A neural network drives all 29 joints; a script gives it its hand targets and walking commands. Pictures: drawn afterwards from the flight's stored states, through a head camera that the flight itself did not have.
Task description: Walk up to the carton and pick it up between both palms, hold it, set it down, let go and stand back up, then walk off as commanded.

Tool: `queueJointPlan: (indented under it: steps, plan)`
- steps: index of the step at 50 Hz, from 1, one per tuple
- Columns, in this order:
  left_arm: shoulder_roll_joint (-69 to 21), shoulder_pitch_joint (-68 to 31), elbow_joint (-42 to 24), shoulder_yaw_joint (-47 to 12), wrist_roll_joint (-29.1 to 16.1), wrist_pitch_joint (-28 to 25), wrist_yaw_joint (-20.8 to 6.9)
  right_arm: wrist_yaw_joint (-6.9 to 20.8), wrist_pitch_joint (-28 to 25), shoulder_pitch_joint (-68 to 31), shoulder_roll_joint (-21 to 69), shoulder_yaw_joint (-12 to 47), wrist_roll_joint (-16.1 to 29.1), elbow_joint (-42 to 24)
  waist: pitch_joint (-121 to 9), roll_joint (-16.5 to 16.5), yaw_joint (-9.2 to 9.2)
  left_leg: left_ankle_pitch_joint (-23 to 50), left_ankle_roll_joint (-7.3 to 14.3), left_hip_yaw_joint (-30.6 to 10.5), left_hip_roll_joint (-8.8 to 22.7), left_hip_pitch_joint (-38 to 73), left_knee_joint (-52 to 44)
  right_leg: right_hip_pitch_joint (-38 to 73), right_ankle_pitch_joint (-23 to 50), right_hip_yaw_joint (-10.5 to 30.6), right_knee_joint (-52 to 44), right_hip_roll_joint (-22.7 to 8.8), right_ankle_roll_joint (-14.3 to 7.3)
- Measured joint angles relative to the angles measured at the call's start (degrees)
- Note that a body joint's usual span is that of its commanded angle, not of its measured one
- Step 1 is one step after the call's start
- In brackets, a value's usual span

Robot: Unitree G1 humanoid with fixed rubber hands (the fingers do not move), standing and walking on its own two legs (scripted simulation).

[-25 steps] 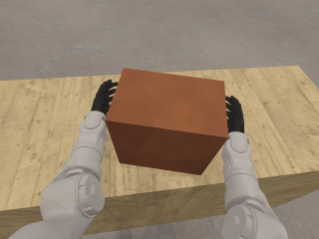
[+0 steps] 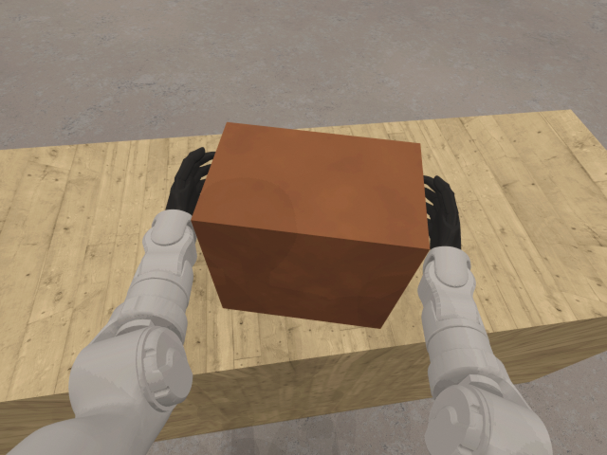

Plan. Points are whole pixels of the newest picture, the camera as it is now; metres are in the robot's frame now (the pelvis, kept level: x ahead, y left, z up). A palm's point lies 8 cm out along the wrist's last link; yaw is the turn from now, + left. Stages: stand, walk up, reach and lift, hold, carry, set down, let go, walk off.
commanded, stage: set down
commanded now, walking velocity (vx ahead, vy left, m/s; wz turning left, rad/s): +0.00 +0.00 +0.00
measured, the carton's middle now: (310, 234) +0.43 +0.02 +0.01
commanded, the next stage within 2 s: none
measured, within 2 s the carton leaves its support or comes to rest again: neither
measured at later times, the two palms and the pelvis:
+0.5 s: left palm (143, 214) +0.42 +0.25 +0.05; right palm (479, 236) +0.41 -0.21 +0.05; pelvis -0.03 +0.01 -0.03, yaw +0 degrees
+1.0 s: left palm (128, 241) +0.37 +0.25 +0.06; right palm (472, 274) +0.36 -0.19 +0.04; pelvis -0.05 +0.01 -0.02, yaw +2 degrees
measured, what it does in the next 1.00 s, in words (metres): shifts its weight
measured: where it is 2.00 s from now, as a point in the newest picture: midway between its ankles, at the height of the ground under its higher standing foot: outside the picture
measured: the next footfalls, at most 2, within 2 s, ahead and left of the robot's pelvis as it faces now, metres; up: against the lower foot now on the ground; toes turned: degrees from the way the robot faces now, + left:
none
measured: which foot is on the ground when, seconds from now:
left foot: down 0.00-1.00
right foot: down 0.00-1.00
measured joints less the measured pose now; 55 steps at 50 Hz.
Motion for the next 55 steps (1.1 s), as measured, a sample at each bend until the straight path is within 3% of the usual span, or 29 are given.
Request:
queueJointPlan:
  steps: [3, 6, 12, 17, 24, 28, 32, 37, 41, 44, 47, 52, 55]
  plan:
    - [2.0, -0.3, 3.4, -4.6, -3.6, -0.2, 2.3, -0.9, 0.3, -0.9, -3.5, 6.1, 5.2, 5.5, -1.3, 0.1, 0.0, 0.0, 0.0, 0.2, 0.3, -1.2, 0.4, -1.2, 0.3, 0.3, 0.0, 0.3, -0.1]
    - [4.4, -1.0, 9.3, -11.3, -10.8, -1.3, 4.6, -2.3, 0.8, -2.0, -6.9, 14.6, 12.6, 11.9, -4.9, 0.8, -0.44, -0.5, 0.0, 0.0, 0.9, -5.3, 2.3, -4.7, 0.5, 0.1, 0.6, 0.8, -0.1]
    - [9.0, -5.7, 20.6, -22.4, -23.6, -5.9, 5.5, -4.4, -0.6, -6.7, -9.9, 24.9, 25.4, 20.0, -9.3, 1.9, -2.79, -1.5, 0.2, -1.5, 0.9, -13.9, 7.3, -12.6, -0.7, -1.0, 5.4, 0.6, 0.0]
    - [11.3, -10.6, 25.3, -31.4, -31.8, -7.8, 5.9, -3.9, -1.3, -11.5, -14.3, 30.8, 33.8, 24.3, -12.7, 2.2, -2.66, -2.3, 0.5, -2.0, 1.1, -21.2, 11.7, -19.7, -1.6, -1.2, 9.6, 0.7, 0.1]
    - [13.8, -13.2, 29.3, -38.8, -38.3, -8.0, 4.2, -1.8, -1.0, -16.3, -21.4, 40.5, 44.2, 30.2, -13.2, 2.4, -1.98, -2.3, 1.1, -2.2, 0.9, -24.3, 14.0, -22.9, -1.5, -1.0, 12.0, 0.4, 0.5]
    - [14.9, -10.8, 26.1, -43.2, -42.0, -8.3, 4.1, -0.2, -0.7, -15.4, -24.0, 43.4, 48.2, 28.8, -14.3, 2.4, -1.77, -1.6, 1.4, -2.2, 0.5, -26.4, 14.2, -25.2, -1.2, -1.0, 12.7, 0.0, 0.6]
    - [14.4, -4.1, 17.0, -42.0, -41.0, -7.3, 3.0, 0.6, -1.7, -9.6, -24.8, 44.8, 49.2, 23.4, -13.3, 2.4, -0.97, -0.5, 1.4, -2.4, 0.3, -24.9, 12.6, -23.6, 0.0, -1.0, 10.9, 0.0, 0.6]
    - [12.2, 5.5, 7.5, -38.6, -38.0, -4.8, 2.6, 0.0, -0.3, 0.5, -22.6, 41.7, 45.9, 14.4, -12.0, 2.6, -0.59, 1.0, 1.4, -2.7, -0.2, -21.3, 9.7, -19.9, 1.4, -1.3, 8.1, -0.2, 0.6]
    - [13.1, 6.7, 7.1, -39.7, -40.6, -5.1, 3.6, -0.3, 2.0, 2.8, -20.3, 37.6, 42.2, 9.2, -12.9, 2.4, -1.33, 1.3, 1.4, -2.7, -0.7, -21.7, 9.8, -20.9, 0.8, -1.2, 9.8, -0.7, 0.5]
    - [14.2, 2.1, 13.1, -40.4, -42.1, -5.5, 4.0, -0.4, 3.9, -0.7, -19.6, 35.6, 40.4, 12.3, -12.8, 1.8, -2.12, 1.1, 1.4, -2.8, -1.1, -22.2, 10.8, -22.0, -0.1, -1.1, 12.1, -1.0, 0.3]
    - [15.0, -1.5, 14.9, -40.9, -43.1, -6.6, 3.5, -0.6, 3.6, -2.8, -20.0, 36.5, 41.9, 13.6, -11.9, 1.1, -2.3, 1.0, 1.3, -2.9, -1.2, -21.6, 11.2, -21.6, -0.5, -1.1, 12.9, -1.1, 0.4]
    - [14.3, 1.3, 11.5, -36.9, -38.3, -6.0, 1.2, -1.7, 0.6, 0.2, -19.9, 39.6, 43.2, 13.4, -11.2, 1.5, -1.84, 0.9, 0.8, -3.7, -0.7, -17.6, 9.9, -16.8, 0.1, -1.6, 10.0, -0.4, 0.1]
    - [13.3, 7.4, 5.9, -34.6, -34.7, -4.6, 0.3, -2.5, -1.2, 5.2, -19.6, 40.9, 43.3, 11.0, -8.8, 2.0, -0.87, 0.8, 0.6, -3.9, -0.4, -12.4, 8.1, -11.0, 0.8, -1.6, 6.9, 0.1, 0.1]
